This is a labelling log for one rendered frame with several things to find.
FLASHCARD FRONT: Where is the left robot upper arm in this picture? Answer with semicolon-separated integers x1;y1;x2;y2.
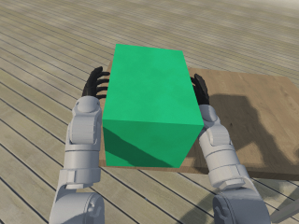
50;192;105;224

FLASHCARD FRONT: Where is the carton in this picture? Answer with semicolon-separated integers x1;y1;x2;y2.
102;44;205;168

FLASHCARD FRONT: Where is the table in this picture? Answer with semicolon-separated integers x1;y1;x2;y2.
97;60;299;224

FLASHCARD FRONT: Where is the right robot hand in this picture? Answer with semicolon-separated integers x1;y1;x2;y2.
190;73;210;105

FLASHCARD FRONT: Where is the right robot upper arm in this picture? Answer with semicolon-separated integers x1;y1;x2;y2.
212;189;271;224

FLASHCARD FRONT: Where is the left robot forearm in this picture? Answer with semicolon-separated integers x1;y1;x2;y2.
49;95;102;224

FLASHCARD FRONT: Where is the left robot hand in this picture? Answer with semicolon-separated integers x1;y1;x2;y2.
81;66;110;100

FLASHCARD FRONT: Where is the right robot forearm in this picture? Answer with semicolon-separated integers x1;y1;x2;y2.
197;105;271;224

